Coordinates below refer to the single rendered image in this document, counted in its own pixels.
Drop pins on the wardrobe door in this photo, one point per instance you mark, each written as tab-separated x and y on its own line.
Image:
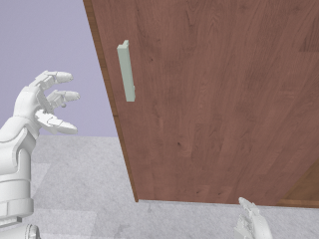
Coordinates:
226	95
307	186

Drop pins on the left robot upper arm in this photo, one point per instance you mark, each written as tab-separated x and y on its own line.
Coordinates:
28	231

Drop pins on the handle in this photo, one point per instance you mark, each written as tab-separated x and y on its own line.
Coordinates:
126	70

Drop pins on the robot right hand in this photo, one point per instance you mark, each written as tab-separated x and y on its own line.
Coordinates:
256	227

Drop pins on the robot left hand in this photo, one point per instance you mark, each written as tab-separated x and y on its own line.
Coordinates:
31	101

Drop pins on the left robot forearm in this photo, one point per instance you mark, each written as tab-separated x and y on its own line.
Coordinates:
17	140

